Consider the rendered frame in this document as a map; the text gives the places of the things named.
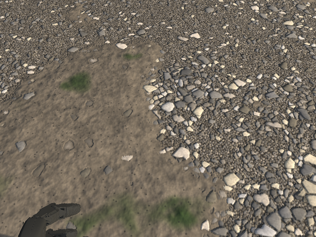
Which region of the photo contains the robot left hand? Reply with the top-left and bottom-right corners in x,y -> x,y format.
18,202 -> 88,237

